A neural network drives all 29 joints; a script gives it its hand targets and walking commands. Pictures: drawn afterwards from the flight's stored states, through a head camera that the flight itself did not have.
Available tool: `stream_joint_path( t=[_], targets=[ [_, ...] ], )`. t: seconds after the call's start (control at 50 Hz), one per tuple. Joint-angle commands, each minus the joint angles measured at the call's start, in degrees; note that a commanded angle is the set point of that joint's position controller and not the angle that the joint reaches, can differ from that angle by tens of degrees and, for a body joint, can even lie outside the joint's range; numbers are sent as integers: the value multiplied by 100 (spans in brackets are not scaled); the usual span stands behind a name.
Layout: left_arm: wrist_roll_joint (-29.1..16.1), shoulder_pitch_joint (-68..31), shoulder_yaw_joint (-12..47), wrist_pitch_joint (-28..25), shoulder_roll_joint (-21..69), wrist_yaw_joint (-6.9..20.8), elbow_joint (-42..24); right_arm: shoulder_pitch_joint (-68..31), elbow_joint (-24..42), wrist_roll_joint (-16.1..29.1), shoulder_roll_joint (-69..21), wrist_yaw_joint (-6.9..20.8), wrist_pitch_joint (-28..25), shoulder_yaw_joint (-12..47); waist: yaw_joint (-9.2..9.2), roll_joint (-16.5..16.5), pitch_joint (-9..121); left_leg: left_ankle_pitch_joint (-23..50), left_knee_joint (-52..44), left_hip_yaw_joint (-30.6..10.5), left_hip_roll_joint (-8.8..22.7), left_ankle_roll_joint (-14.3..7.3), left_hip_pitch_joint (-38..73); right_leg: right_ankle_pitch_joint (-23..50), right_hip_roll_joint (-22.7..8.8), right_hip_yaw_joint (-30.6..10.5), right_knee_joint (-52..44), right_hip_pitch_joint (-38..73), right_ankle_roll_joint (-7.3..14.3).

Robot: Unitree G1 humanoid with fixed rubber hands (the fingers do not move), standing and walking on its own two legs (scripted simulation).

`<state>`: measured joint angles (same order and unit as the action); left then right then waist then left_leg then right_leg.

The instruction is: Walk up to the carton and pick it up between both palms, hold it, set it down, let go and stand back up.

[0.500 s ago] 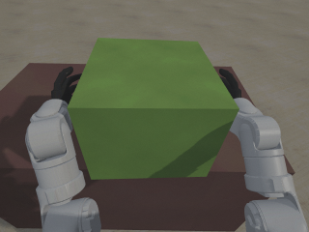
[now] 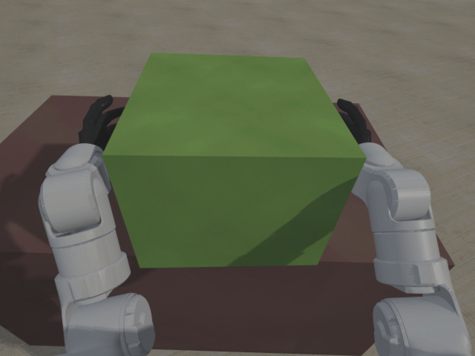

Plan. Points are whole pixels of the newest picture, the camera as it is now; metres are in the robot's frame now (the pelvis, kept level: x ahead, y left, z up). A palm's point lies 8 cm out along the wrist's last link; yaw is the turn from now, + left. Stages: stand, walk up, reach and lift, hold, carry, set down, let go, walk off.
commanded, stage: hold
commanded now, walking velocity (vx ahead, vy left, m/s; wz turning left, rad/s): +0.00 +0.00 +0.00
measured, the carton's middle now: (230, 153) +0.40 +0.02 +0.18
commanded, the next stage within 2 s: none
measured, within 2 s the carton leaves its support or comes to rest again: neither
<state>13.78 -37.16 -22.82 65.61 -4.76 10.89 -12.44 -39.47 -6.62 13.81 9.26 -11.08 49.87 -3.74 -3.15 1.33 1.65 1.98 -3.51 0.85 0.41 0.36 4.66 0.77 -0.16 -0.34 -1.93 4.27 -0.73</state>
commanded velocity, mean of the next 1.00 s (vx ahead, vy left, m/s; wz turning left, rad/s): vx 0.00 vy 0.00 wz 0.00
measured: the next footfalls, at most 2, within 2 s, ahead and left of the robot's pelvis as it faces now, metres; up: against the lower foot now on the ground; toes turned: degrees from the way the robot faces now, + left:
none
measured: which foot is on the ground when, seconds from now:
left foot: down 0.00-1.00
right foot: down 0.00-1.00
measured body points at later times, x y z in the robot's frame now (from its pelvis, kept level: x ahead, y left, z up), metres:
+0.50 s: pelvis +0.00 +0.00 +0.00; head -0.03 +0.01 +0.45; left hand +0.35 +0.20 +0.24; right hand +0.37 -0.17 +0.22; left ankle +0.01 +0.12 -0.76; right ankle +0.00 -0.12 -0.76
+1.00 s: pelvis +0.00 +0.00 +0.00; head -0.03 +0.00 +0.45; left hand +0.35 +0.20 +0.24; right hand +0.37 -0.17 +0.22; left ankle +0.01 +0.12 -0.76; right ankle +0.00 -0.12 -0.76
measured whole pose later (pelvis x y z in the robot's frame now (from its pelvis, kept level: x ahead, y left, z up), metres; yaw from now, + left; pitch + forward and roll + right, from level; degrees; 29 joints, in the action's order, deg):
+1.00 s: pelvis +0.00 +0.00 +0.00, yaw +0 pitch -3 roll +0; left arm 13.9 -38.3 -23.0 66.6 -4.9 11.3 -12.4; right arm -39.9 -5.6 14.4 9.8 -11.8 51.2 -3.7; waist -3.7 0.2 2.0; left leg 1.7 -3.4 0.8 0.4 0.3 4.8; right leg 0.5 -0.1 -0.3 -1.8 4.4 -0.8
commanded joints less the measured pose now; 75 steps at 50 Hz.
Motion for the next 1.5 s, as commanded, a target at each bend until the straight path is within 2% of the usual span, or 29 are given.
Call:
stream_joint_path(
  t=[0.0,0.18,0.28,0.46,0.8,0.94,1.14,1.32,1.48],
  targets=[
    [-1285,-3192,2396,-313,1585,729,-1042,-3578,1743,779,-1683,492,-399,1468,-101,-403,2350,1354,451,91,-148,140,478,811,225,-16,371,738,-367],
    [-1111,-2889,2092,-168,1513,801,-729,-3326,1480,684,-1528,493,-277,1382,-51,-208,1902,1137,348,101,-134,115,296,769,244,-6,330,802,-415],
    [-1066,-2964,1982,-163,1467,835,-723,-3419,1551,730,-1520,494,-289,1392,0,-161,1858,1105,324,113,-136,102,221,808,253,-7,373,914,-414],
    [-1180,-3101,2213,-211,1521,760,-998,-3532,1676,844,-1622,505,-336,1481,-37,-320,2209,1351,426,90,-144,124,488,948,233,-40,401,818,-395],
    [-1115,-3055,2051,-114,1437,881,-811,-3453,1536,786,-1586,400,-224,1421,-50,-232,1879,1158,350,80,-160,92,245,927,220,-57,392,951,-430],
    [-1190,-3181,2128,-179,1514,843,-795,-3626,1641,806,-1648,423,-266,1447,-43,-242,2110,1162,366,75,-137,62,295,883,212,-47,420,883,-423],
    [-1191,-3065,2120,-102,1484,828,-865,-3498,1638,818,-1595,428,-209,1469,-63,-215,2139,1378,410,67,-146,130,444,1059,252,-30,405,879,-419],
    [-1133,-3106,2049,-69,1433,857,-781,-3575,1537,845,-1540,432,-225,1369,-52,-322,1928,1215,384,79,-140,116,336,902,227,-50,382,892,-405],
    [-1199,-3242,2144,-117,1486,824,-812,-3691,1568,821,-1598,462,-241,1391,-60,-287,2162,1166,408,79,-129,94,347,822,230,-47,418,840,-393]
  ],
)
